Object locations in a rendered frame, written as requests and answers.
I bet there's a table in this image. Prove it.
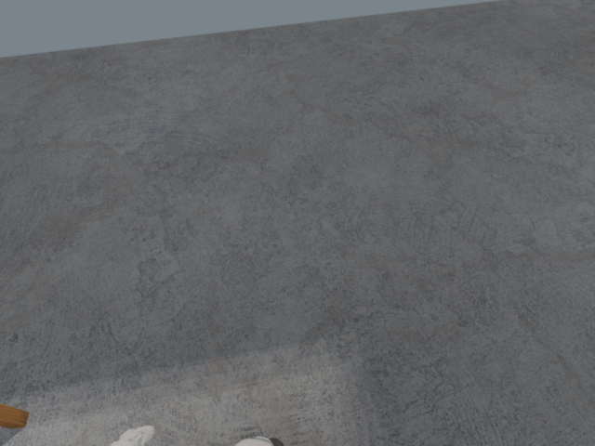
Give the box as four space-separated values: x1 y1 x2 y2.
0 403 29 429

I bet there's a robot left hand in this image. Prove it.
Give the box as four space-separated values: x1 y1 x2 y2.
110 426 154 446

